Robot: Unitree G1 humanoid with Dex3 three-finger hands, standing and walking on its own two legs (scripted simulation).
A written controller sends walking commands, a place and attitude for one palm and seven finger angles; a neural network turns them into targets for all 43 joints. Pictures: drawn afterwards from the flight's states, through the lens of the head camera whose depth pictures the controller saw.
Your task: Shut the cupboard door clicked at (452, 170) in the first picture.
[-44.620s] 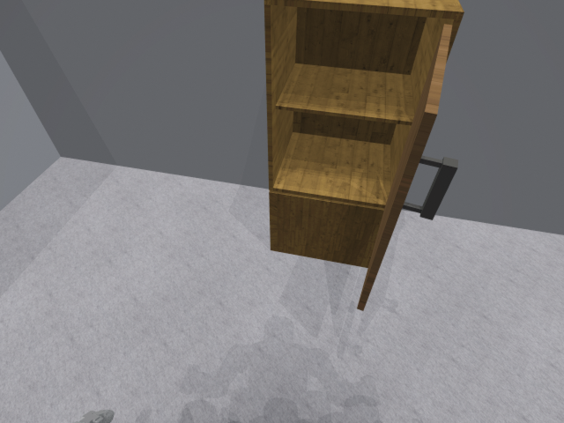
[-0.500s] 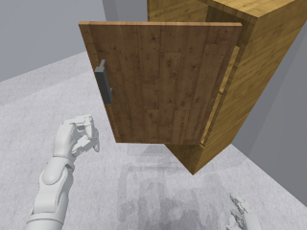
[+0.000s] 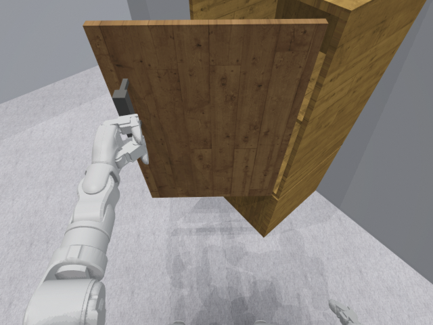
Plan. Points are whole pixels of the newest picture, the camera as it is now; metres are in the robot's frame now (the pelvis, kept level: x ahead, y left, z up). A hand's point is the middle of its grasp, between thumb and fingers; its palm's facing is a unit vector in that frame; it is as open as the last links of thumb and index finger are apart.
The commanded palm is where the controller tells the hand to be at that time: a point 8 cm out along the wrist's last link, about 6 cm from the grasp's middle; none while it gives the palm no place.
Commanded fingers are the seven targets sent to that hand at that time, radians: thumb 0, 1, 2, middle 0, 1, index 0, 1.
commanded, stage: bring the fist close to the handle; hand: left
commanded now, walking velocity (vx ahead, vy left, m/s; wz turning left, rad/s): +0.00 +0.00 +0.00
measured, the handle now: (130, 112) +0.52 +0.19 +0.09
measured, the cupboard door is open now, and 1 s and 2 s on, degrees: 51 48 39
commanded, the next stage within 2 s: push the door shut along its arc in 0.44 s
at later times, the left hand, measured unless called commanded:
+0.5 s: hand (141, 146) +0.42 +0.15 +0.10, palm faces +0.03 -1.00 -0.03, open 3.1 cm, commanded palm +0.39 +0.20 +0.09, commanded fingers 0.00 0.90 0.90 -1.30 -1.50 -1.30 -1.50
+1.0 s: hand (144, 126) +0.46 +0.15 +0.10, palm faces -0.11 -0.99 -0.01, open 3.1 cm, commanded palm +0.45 +0.20 +0.09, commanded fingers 0.00 0.90 0.90 -1.30 -1.50 -1.30 -1.50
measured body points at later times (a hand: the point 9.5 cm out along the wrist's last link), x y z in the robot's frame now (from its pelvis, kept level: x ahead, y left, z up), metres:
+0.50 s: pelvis -0.01 -0.01 +0.00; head +0.04 -0.02 +0.45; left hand +0.41 +0.20 +0.10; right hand +0.07 -0.28 -0.12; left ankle +0.01 +0.12 -0.70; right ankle +0.01 -0.12 -0.70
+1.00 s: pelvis -0.02 +0.01 -0.01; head +0.06 +0.01 +0.43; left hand +0.46 +0.20 +0.10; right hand +0.02 -0.26 -0.13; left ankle +0.01 +0.12 -0.70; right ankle +0.01 -0.12 -0.70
